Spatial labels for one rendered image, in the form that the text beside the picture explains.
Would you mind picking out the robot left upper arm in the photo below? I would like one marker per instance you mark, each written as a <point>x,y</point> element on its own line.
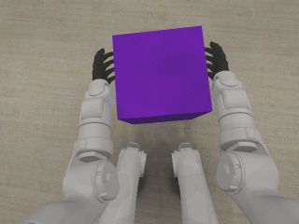
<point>88,188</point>

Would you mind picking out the robot left hand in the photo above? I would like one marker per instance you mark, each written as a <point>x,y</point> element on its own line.
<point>99,67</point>

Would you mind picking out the robot right thigh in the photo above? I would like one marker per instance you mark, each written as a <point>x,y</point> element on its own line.
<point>195,200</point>

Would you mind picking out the robot right hand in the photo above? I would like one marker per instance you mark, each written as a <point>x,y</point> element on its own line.
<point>218,59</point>

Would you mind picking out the carton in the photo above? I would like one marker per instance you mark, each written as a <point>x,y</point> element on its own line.
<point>161,75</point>

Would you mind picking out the left robot shin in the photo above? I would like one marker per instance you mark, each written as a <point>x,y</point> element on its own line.
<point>131,144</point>

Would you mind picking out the right robot forearm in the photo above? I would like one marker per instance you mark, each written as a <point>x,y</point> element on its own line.
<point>237,128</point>

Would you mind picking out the robot right upper arm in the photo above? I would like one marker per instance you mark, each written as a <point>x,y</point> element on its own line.
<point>251,179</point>

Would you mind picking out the left robot forearm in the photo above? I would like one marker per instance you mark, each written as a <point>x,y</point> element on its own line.
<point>95,124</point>

